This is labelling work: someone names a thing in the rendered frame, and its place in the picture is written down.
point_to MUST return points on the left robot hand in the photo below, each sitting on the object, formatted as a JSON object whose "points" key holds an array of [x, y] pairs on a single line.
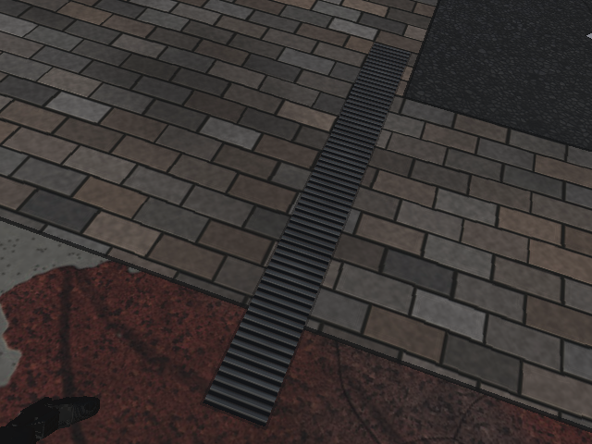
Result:
{"points": [[45, 416]]}

